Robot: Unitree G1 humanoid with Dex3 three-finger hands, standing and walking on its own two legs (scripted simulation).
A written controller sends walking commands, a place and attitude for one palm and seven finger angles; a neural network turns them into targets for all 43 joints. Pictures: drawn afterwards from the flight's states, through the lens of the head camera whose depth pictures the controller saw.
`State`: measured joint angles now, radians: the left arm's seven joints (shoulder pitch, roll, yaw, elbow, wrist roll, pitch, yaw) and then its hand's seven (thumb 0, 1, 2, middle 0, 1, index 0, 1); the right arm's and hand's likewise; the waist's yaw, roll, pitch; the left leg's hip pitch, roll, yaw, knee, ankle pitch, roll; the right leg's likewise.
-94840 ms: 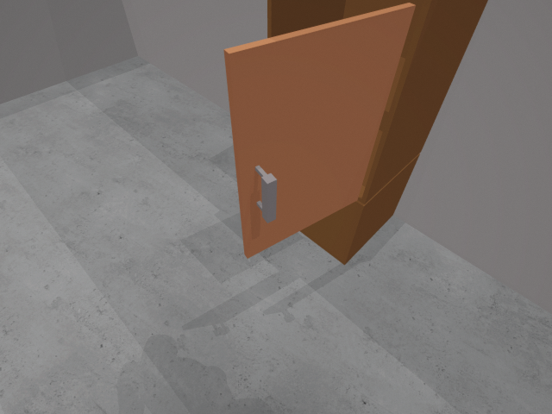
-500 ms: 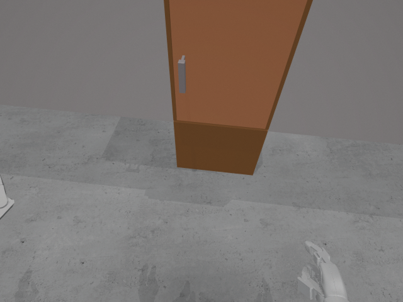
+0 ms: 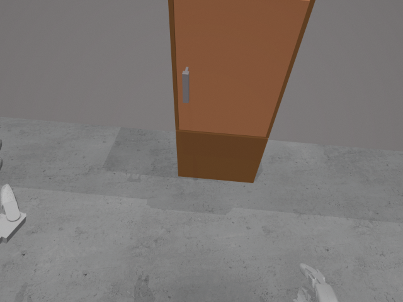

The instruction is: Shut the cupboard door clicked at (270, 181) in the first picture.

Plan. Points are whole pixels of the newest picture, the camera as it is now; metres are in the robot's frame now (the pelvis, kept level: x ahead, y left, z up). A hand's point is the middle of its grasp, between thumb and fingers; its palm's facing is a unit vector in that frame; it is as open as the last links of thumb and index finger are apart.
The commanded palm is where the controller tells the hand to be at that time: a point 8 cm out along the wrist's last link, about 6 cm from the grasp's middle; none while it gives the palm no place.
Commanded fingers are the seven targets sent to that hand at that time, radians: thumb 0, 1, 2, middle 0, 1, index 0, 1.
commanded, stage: stop stepping back and stand still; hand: left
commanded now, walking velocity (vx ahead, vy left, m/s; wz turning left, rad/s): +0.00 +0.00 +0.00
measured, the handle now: (186, 84) +0.90 +0.10 -0.07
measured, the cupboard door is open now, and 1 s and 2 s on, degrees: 0 0 0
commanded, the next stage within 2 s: let the arm hang, fingers relaxed in 0.34 s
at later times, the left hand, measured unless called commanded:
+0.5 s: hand (35, 237) +0.20 +0.28 +0.09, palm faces +0.34 -0.82 -0.46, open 7.4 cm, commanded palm none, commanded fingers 0.00 0.90 0.90 -0.20 -0.30 -0.20 -0.30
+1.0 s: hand out of the picture -0.05 +0.19 -0.17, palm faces +0.02 -0.97 -0.22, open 7.3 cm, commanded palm none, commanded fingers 0.00 0.90 0.90 -0.20 -0.30 -0.20 -0.30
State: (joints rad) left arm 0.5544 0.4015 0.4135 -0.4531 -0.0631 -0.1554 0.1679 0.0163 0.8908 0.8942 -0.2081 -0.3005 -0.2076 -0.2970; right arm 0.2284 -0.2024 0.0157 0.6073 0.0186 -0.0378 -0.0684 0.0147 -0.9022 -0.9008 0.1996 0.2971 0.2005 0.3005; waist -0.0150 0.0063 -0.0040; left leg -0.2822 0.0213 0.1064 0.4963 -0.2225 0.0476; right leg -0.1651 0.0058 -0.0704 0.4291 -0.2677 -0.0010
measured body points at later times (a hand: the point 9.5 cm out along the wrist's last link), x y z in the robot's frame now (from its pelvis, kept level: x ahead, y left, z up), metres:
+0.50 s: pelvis -0.01 +0.01 +0.00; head -0.01 +0.00 +0.45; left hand +0.17 +0.32 +0.12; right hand +0.15 -0.22 -0.10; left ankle +0.03 +0.08 -0.74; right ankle -0.02 -0.12 -0.74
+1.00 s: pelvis -0.02 +0.00 +0.00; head +0.00 +0.00 +0.45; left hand -0.05 +0.24 -0.15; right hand -0.02 -0.25 -0.15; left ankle +0.03 +0.08 -0.74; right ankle -0.03 -0.12 -0.74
